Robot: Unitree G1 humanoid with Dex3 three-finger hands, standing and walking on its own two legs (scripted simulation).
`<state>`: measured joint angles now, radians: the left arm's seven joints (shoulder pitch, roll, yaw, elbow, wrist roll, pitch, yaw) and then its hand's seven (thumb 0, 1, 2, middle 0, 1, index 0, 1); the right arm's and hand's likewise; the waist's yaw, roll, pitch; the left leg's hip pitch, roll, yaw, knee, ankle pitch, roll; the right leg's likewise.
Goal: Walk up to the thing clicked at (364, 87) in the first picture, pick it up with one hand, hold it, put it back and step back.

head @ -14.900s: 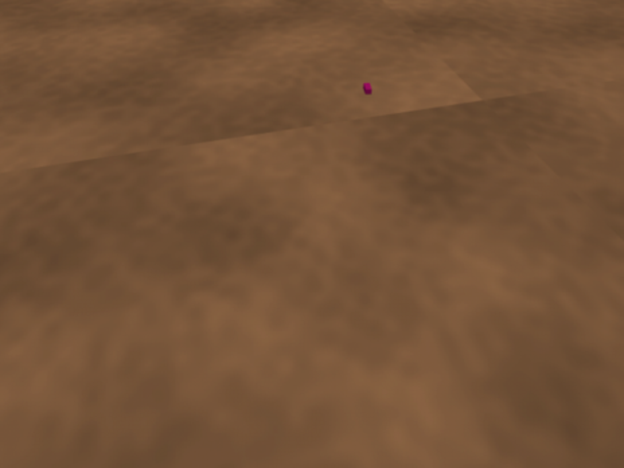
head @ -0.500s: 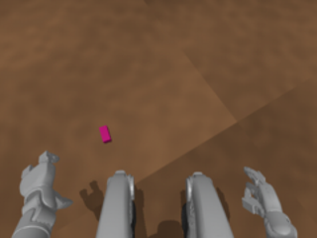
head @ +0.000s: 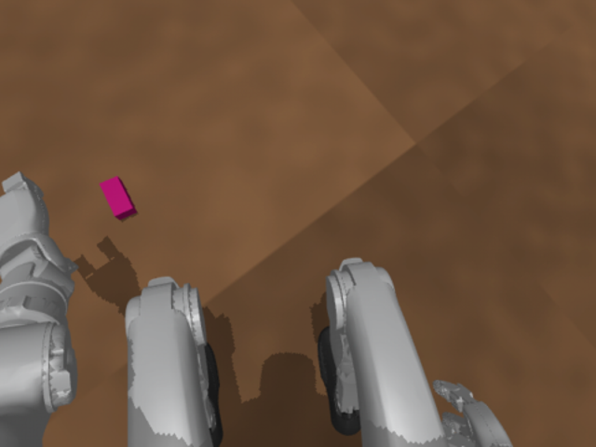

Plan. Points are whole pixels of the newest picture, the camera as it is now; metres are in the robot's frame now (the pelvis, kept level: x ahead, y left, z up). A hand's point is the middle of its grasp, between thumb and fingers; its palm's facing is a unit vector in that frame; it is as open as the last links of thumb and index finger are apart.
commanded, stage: rise first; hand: left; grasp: from above
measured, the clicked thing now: (118, 198) +0.53 +0.31 -0.38
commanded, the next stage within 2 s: none
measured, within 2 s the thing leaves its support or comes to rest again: neither
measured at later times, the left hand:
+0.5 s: hand (74, 212) +0.46 +0.32 -0.22, palm faces -0.33 -0.28 -0.90, open 13.5 cm
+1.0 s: hand (82, 204) +0.48 +0.32 -0.25, palm faces -0.34 -0.28 -0.90, open 14.0 cm
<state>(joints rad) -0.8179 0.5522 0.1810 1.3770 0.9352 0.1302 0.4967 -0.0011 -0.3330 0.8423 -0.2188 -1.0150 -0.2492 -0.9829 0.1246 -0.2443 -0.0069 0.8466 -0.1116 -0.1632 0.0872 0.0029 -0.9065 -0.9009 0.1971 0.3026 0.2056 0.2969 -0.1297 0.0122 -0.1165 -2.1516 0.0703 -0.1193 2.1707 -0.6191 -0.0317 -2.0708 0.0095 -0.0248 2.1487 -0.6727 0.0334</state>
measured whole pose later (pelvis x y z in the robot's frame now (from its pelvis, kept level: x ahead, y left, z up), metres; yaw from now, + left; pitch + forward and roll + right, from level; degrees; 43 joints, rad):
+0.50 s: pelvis +0.01 +0.00 -0.06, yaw -2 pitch +33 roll -7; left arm -1.03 0.70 0.26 1.58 0.99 0.11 0.47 0.00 -0.45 0.92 -0.15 -1.06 -0.17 -1.04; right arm 0.14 -0.26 0.05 0.84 -0.15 -0.21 0.21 0.00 -0.92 -0.91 0.20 0.30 0.20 0.30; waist -0.21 0.00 -0.03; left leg -2.33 0.06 -0.16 2.39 -0.65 -0.03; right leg -2.23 0.03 -0.03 2.34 -0.70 0.05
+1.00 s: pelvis +0.01 +0.01 -0.08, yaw -5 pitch +32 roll -8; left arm -1.06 0.80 0.27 1.60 1.01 0.09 0.45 0.00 -0.54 0.98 -0.11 -1.06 -0.11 -1.05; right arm 0.14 -0.30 0.10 0.79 -0.16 -0.17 0.25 0.00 -0.93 -0.91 0.19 0.30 0.20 0.30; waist -0.25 -0.02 0.03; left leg -2.36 0.07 -0.21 2.46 -0.68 -0.04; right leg -2.25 0.05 -0.06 2.39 -0.71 0.06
